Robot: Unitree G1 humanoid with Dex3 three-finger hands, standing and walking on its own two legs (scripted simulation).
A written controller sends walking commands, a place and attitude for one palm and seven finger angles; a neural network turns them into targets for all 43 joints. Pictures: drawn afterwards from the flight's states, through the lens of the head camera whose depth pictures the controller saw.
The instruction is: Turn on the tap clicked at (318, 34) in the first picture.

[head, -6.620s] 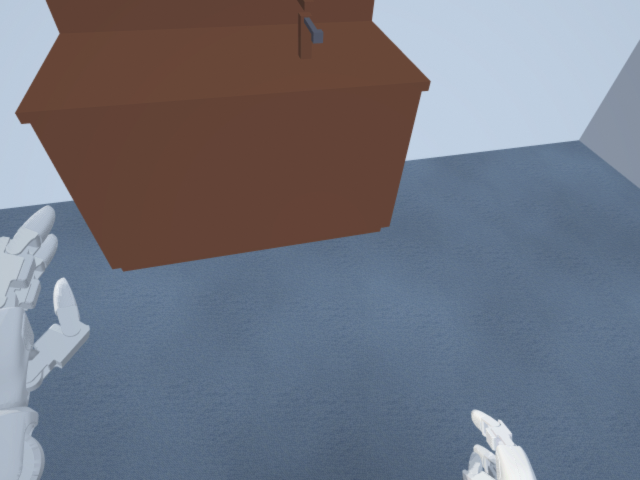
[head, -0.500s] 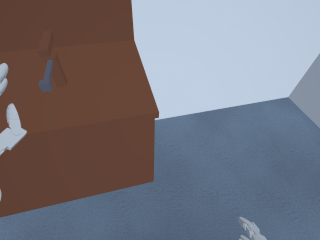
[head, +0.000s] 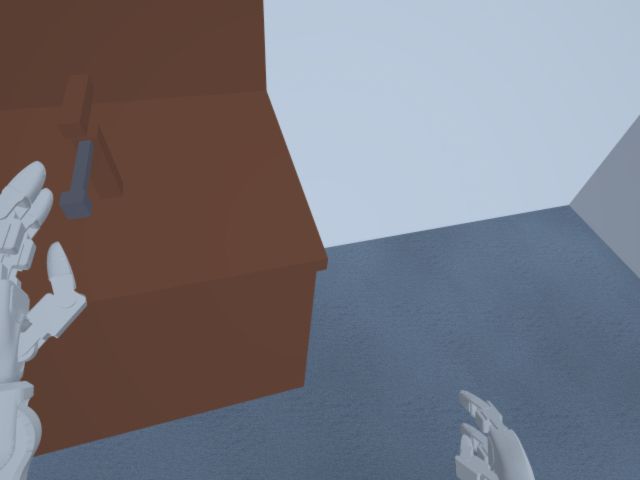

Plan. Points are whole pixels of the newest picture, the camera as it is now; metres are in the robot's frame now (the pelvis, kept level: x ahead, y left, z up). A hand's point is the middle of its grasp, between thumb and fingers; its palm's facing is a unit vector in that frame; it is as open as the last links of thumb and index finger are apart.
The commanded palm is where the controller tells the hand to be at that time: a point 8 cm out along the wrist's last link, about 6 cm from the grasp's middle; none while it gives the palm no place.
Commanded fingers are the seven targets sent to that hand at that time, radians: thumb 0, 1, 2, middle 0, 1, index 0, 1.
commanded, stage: shuffle to correct the standing spot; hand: left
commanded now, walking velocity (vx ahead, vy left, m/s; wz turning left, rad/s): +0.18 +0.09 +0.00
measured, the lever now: (76, 204) +0.40 +0.38 +0.09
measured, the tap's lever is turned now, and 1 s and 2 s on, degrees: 0 0 0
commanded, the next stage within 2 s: come to a stop and stand still in 0.26 s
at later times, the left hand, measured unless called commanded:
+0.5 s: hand (58, 216) +0.30 +0.30 +0.18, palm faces +0.41 -0.85 -0.34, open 7.4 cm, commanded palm +0.23 +0.34 +0.18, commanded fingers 0.00 0.90 0.90 -0.20 -0.30 -0.20 -0.30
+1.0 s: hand (93, 216) +0.32 +0.28 +0.17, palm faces +0.37 -0.87 -0.32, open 7.4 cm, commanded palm +0.26 +0.33 +0.18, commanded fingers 0.00 0.90 0.90 -0.20 -0.30 -0.20 -0.30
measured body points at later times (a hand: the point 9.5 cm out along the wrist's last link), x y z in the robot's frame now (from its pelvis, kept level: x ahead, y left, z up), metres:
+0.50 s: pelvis +0.07 +0.06 -0.01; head +0.09 +0.08 +0.44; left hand +0.28 +0.35 +0.20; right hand +0.24 -0.15 -0.09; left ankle +0.09 +0.14 -0.73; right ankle +0.05 -0.06 -0.67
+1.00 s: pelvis +0.09 +0.05 +0.01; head +0.10 +0.06 +0.46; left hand +0.30 +0.33 +0.18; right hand +0.26 -0.20 -0.06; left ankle +0.09 +0.14 -0.73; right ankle +0.12 -0.03 -0.73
